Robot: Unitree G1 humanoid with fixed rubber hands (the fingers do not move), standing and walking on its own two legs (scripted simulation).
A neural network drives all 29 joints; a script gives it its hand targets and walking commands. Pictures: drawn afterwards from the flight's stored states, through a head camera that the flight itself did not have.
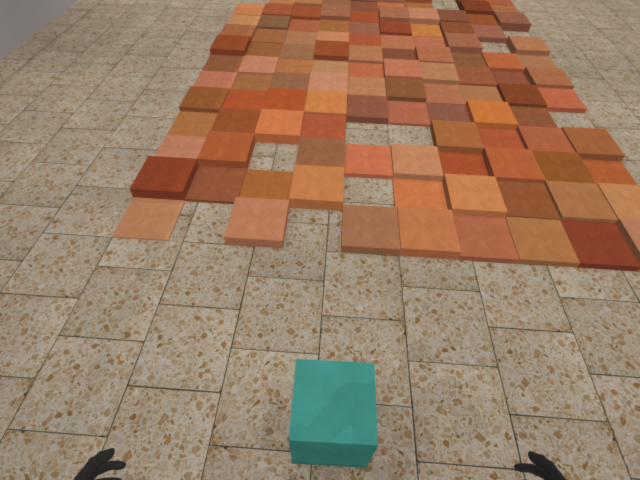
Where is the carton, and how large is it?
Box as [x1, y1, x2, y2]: [289, 359, 377, 467]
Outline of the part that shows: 296,359 289,431 289,445 292,462 365,467 377,446 373,363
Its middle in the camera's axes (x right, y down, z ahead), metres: +0.04 +0.49 +1.07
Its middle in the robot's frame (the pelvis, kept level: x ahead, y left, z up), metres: +0.39 -0.04 -0.65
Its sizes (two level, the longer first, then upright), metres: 0.210 0.200 0.250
